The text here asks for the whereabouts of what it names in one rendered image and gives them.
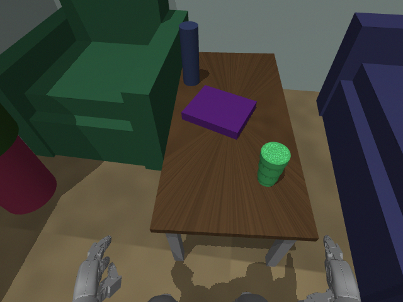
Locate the armchair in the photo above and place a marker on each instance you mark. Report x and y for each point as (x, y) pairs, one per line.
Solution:
(97, 80)

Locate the coffee table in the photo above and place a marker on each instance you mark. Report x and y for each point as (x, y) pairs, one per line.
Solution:
(209, 181)

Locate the sofa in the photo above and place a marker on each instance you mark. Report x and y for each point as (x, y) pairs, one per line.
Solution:
(361, 103)

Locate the potted plant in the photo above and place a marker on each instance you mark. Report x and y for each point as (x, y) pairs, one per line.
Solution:
(25, 183)

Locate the left robot hand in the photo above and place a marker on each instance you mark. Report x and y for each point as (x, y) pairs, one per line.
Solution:
(90, 273)

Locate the right robot hand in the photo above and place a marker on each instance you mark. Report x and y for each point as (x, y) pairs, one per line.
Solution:
(339, 275)

